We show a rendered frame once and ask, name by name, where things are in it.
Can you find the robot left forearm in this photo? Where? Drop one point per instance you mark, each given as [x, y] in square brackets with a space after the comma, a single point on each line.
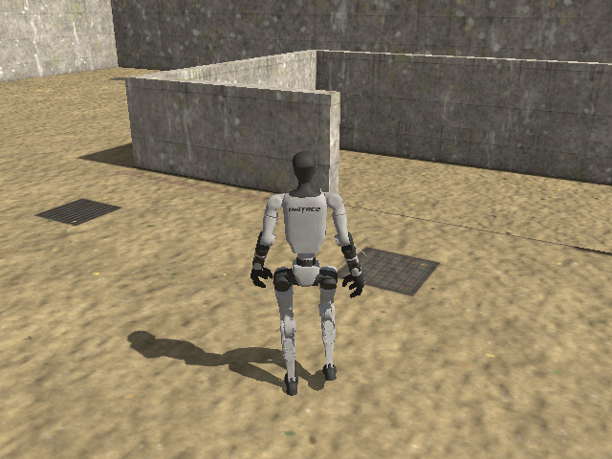
[260, 254]

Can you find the robot right forearm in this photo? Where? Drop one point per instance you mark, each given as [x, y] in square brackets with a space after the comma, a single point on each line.
[351, 257]

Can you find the right robot upper arm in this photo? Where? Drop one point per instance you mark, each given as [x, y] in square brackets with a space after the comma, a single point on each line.
[335, 202]

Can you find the robot left hand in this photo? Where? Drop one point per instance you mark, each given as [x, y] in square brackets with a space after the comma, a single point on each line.
[264, 274]

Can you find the robot left thigh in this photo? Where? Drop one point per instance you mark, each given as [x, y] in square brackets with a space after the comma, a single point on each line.
[283, 287]

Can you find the robot left shin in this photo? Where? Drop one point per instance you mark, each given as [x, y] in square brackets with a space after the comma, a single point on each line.
[288, 350]

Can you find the left robot upper arm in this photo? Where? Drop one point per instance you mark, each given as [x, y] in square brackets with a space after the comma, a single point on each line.
[275, 202]

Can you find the robot right hand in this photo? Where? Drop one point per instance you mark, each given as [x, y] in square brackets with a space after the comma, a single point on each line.
[359, 283]

